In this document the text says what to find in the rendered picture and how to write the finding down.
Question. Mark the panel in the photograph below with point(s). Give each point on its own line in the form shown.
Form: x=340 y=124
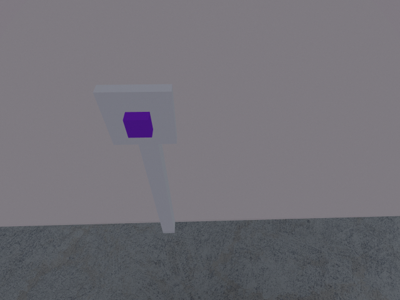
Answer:
x=113 y=101

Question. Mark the button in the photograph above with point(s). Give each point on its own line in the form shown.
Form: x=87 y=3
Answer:
x=138 y=124

